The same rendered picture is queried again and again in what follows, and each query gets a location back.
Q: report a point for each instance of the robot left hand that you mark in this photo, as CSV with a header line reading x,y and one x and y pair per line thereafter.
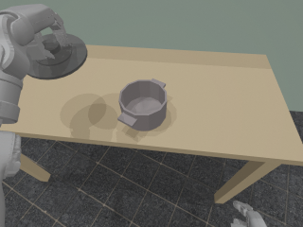
x,y
41,16

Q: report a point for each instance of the robot right hand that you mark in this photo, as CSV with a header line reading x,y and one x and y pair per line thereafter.
x,y
253,218

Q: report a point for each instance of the left robot upper arm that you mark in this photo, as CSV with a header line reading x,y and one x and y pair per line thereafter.
x,y
10,162

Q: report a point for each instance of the table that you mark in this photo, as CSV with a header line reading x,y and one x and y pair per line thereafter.
x,y
219,104

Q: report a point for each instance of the left robot forearm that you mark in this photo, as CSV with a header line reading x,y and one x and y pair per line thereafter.
x,y
16,32

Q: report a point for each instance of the pot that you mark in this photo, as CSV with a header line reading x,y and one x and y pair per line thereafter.
x,y
143,104

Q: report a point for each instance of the lid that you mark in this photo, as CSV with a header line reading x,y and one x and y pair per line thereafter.
x,y
67,61

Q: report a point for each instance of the knob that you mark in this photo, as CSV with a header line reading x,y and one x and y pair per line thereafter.
x,y
52,45

